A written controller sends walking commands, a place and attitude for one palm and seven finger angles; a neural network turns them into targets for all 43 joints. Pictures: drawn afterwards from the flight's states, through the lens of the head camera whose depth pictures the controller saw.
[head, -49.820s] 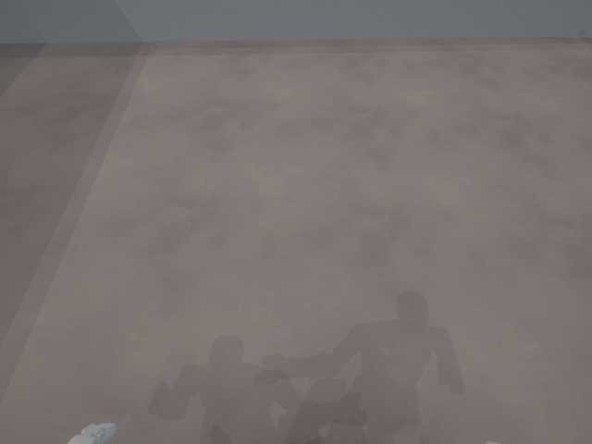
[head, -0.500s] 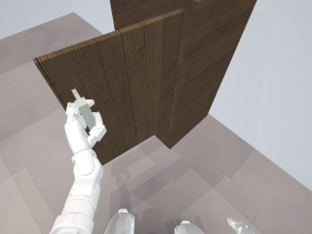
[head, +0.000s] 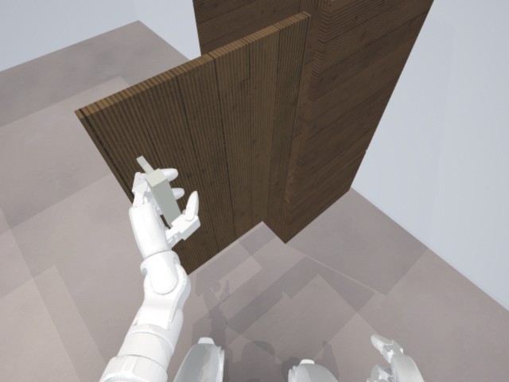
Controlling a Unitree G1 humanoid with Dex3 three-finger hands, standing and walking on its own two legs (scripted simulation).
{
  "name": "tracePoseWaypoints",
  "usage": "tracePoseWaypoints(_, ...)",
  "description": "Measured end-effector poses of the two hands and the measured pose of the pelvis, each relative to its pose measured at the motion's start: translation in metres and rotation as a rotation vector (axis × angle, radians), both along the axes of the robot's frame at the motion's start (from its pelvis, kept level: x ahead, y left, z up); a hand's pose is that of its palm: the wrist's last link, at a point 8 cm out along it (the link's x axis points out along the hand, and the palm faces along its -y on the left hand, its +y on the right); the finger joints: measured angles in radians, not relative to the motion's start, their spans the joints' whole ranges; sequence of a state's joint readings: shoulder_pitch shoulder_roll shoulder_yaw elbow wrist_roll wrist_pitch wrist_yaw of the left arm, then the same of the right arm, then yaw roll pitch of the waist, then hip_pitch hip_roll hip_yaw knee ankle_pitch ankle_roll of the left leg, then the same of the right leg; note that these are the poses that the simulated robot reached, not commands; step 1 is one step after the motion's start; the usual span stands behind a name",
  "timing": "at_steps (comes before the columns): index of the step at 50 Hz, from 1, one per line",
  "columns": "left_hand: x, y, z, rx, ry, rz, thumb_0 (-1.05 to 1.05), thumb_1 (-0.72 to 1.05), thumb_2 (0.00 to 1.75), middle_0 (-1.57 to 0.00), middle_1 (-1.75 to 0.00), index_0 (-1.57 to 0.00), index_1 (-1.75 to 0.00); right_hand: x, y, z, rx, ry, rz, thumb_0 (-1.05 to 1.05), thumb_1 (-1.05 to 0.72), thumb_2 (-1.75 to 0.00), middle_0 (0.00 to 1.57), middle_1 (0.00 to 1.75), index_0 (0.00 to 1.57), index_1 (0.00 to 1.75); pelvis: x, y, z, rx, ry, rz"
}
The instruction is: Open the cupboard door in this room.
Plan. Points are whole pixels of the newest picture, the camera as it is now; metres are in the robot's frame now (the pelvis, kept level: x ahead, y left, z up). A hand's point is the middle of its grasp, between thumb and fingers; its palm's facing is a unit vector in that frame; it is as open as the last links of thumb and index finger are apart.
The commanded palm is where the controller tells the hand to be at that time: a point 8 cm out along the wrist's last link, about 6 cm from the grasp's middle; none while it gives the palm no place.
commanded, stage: open thumb and fingers to let go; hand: left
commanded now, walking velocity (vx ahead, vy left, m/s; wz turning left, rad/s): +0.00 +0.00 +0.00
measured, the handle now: (160, 195) +0.40 +0.17 +0.04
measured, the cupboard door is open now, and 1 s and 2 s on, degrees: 88 94 92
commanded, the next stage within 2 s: slide the hand sideways off the handle in 0.56 s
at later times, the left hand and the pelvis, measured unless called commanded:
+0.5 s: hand (186, 215) +0.36 +0.13 +0.04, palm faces +0.38 -0.93 -0.01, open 14.5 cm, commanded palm +0.32 +0.16 +0.04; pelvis +0.00 +0.02 +0.00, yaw -1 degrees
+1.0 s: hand (189, 240) +0.32 +0.11 +0.04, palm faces -0.10 -0.99 +0.01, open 16.1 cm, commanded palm +0.30 +0.18 +0.04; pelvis -0.01 +0.03 +0.00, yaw -1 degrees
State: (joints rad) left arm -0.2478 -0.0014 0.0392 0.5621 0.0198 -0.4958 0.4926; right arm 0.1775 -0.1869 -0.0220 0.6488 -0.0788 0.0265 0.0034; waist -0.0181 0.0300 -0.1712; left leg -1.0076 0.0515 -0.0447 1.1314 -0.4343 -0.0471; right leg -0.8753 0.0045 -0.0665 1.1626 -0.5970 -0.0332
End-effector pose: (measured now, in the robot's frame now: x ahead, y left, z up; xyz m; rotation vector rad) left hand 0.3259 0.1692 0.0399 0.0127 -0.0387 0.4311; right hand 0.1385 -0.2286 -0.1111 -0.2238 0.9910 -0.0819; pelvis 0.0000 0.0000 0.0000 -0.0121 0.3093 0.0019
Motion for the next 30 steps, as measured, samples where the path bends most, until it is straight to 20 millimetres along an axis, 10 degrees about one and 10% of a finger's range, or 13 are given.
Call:
tracePoseWaypoints(15, 0.001, 0.000, 0.000, -0.008, 0.002, -0.017, 0.00, -0.34, 0.37, -0.31, -1.17, -0.29, -1.17, -0.019, 0.004, -0.001, -0.004, 0.067, -0.022, 0.01, -0.90, -0.90, 0.20, 0.30, 0.20, 0.30, 0.005, 0.010, 0.002, -0.008, 0.005, -0.006)
tracePoseWaypoints(30, -0.006, 0.000, 0.000, 0.002, 0.001, -0.057, -0.01, -0.49, 0.30, -0.40, -0.74, -0.35, -0.77, -0.014, 0.018, 0.003, -0.003, 0.042, -0.010, 0.01, -0.91, -0.90, 0.20, 0.30, 0.20, 0.30, 0.001, 0.021, 0.002, -0.020, -0.002, -0.004)
